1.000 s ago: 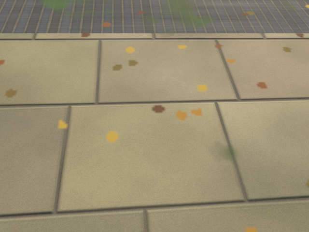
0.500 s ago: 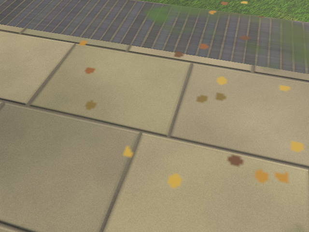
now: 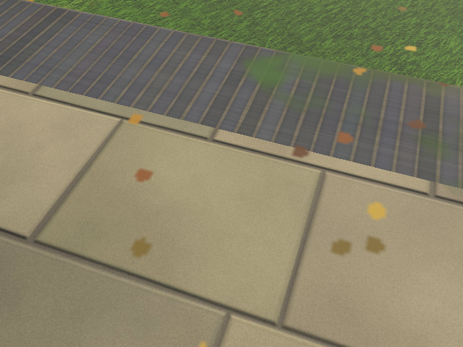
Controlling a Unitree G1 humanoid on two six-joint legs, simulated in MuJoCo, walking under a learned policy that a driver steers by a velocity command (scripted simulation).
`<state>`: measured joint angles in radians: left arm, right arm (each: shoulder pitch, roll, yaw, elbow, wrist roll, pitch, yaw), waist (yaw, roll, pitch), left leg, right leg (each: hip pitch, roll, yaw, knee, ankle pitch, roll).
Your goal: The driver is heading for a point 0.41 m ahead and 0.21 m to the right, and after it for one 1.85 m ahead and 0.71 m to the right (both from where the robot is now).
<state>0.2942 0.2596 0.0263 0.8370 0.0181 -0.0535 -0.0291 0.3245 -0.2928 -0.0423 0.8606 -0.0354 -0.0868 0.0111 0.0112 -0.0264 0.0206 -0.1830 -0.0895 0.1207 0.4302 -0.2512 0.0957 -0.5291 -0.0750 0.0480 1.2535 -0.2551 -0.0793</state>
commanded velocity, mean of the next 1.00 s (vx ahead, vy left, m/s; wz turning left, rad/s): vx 0.49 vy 0.00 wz -0.68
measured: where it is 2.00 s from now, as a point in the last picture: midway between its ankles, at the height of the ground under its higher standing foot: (265, 301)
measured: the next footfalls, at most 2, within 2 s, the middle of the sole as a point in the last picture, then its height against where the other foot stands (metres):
right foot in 0.28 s outside the picture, level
left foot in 0.66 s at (270, 251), level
